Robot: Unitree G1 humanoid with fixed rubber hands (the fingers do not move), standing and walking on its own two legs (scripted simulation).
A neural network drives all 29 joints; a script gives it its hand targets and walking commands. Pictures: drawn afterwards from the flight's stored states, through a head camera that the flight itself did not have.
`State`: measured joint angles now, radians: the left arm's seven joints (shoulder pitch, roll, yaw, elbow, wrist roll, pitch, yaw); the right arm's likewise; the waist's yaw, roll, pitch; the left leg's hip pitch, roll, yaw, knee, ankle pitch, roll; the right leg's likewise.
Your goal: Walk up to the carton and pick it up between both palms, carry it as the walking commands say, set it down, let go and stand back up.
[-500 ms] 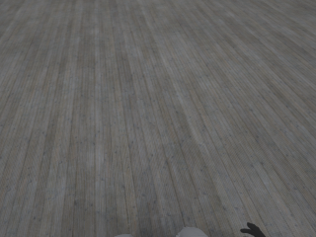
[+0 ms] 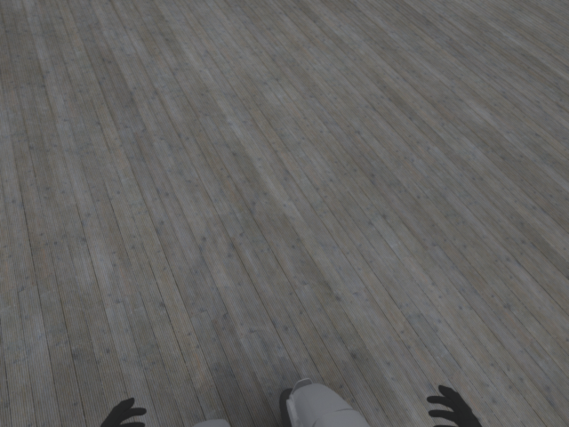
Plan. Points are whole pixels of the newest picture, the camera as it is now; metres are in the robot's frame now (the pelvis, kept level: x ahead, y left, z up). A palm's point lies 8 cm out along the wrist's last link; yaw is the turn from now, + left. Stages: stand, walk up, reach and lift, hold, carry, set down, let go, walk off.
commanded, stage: walk up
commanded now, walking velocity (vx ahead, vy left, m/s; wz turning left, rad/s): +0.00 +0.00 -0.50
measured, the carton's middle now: out of the picture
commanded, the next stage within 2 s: none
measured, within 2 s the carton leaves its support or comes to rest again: neither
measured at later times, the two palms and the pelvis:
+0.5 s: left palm out of the picture +0.08 +0.22 -0.12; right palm out of the picture +0.03 -0.30 -0.12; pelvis -0.03 -0.02 -0.01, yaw -13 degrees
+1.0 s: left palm out of the picture +0.08 +0.18 -0.10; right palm out of the picture -0.04 -0.33 -0.13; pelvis -0.06 -0.05 +0.00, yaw -26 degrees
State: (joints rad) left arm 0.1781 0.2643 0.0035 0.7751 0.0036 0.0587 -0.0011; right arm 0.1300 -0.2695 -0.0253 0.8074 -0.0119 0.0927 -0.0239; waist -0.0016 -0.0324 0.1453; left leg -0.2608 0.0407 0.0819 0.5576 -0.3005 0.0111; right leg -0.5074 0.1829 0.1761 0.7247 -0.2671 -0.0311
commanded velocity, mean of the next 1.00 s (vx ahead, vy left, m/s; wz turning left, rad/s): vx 0.00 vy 0.00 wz -0.50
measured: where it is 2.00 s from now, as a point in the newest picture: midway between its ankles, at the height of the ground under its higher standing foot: outside the picture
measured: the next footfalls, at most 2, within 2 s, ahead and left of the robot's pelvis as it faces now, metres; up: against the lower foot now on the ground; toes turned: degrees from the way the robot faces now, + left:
right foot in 0.24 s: +0.02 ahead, -0.16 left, +0.00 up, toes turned +0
left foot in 0.50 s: +0.03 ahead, +0.08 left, +0.00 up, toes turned -7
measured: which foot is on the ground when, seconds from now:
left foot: down 0.00-0.26, up 0.28-0.48, down 0.50-0.86, up 0.88-1.00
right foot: up 0.00-0.22, down 0.24-0.52, up 0.54-0.82, down 0.84-1.00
